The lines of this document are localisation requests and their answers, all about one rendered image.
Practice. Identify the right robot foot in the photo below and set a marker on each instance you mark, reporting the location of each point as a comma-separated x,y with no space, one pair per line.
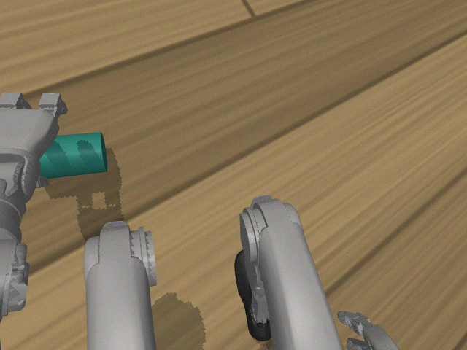
258,331

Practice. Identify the left robot arm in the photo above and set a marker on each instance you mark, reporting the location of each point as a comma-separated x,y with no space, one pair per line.
19,171

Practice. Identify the can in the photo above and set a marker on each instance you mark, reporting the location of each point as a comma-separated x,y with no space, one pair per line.
75,154

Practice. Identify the left robot hand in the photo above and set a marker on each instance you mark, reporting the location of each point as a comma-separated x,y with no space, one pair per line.
31,130

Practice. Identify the right robot hand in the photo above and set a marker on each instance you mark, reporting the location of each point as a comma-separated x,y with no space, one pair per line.
375,337

